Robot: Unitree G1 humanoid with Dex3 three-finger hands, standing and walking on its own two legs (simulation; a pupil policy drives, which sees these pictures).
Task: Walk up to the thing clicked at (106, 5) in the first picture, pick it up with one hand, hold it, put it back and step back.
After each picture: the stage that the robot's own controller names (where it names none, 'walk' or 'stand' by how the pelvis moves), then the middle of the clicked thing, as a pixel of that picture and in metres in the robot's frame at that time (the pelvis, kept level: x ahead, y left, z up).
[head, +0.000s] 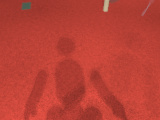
stand; (106, 2) +2.22 -0.35 -0.66
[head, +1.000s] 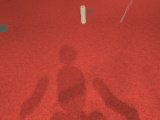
walk; (83, 14) +2.10 +0.10 -0.63
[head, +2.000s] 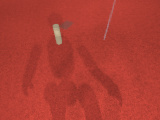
walk; (57, 34) +1.47 +0.36 -0.65
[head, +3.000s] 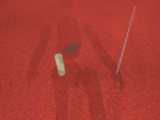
walk; (60, 64) +0.98 +0.28 -0.65
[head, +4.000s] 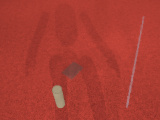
walk; (59, 97) +0.61 +0.23 -0.63
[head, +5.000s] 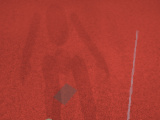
stand; out of the picture +0.40 +0.23 -0.64
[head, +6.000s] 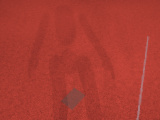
stand; out of the picture +0.38 +0.19 -0.64
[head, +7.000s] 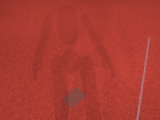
stand; out of the picture +0.40 +0.18 -0.66
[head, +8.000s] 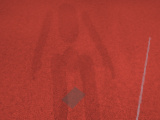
stand; out of the picture +0.39 +0.18 -0.66
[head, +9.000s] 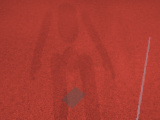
stand; out of the picture +0.39 +0.18 -0.66
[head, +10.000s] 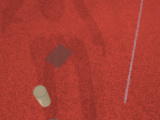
go down; (42, 97) +0.41 +0.21 -0.50
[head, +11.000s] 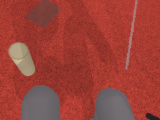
go down; (24, 61) +0.45 +0.26 -0.27
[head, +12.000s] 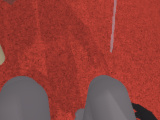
close in; out of the picture +0.43 +0.29 -0.19
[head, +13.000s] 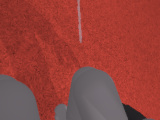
close; out of the picture +0.41 +0.31 -0.15
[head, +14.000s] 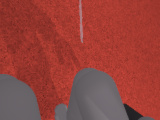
lift; out of the picture +0.40 +0.31 -0.16
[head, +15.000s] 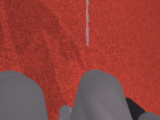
lift; out of the picture +0.34 +0.31 -0.15
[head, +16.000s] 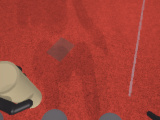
lift; (20, 90) +0.31 +0.20 +0.02
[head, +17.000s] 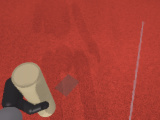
hold; (38, 94) +0.31 +0.15 +0.03
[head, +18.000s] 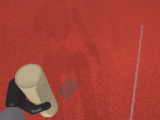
hold; (41, 95) +0.31 +0.15 +0.03
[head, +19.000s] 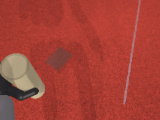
crouch; (27, 80) +0.36 +0.18 -0.02
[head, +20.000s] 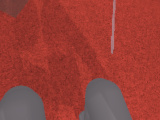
lower; out of the picture +0.46 +0.29 -0.06
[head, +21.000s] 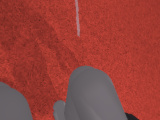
lower; out of the picture +0.43 +0.32 -0.15
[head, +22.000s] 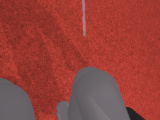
lower; out of the picture +0.41 +0.32 -0.16
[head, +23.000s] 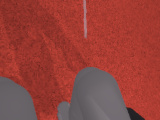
lower; out of the picture +0.40 +0.31 -0.16
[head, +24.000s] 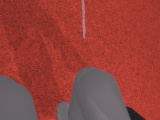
lower; out of the picture +0.39 +0.31 -0.16
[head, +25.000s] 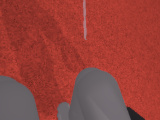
open; out of the picture +0.40 +0.29 -0.16
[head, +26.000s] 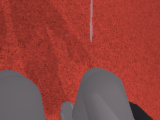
stand; out of the picture +0.39 +0.28 -0.16
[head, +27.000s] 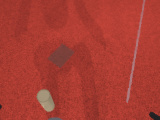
walk; (46, 101) +0.40 +0.20 -0.48
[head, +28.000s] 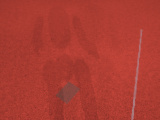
stand; out of the picture +0.37 +0.18 -0.60
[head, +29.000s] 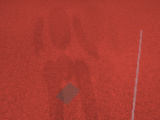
stand; out of the picture +0.37 +0.18 -0.60
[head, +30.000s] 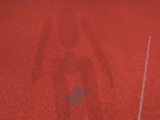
stand; out of the picture +0.39 +0.16 -0.65
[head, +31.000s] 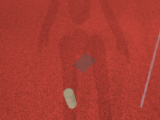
walk; (70, 99) +0.48 +0.15 -0.63
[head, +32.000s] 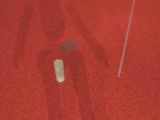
walk; (59, 71) +0.77 +0.18 -0.64
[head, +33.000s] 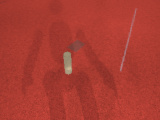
stand; (67, 63) +1.02 +0.17 -0.64
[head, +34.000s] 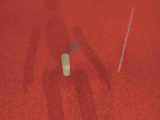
stand; (66, 65) +1.00 +0.17 -0.66
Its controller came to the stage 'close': yes
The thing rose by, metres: 0.67
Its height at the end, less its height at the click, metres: +0.00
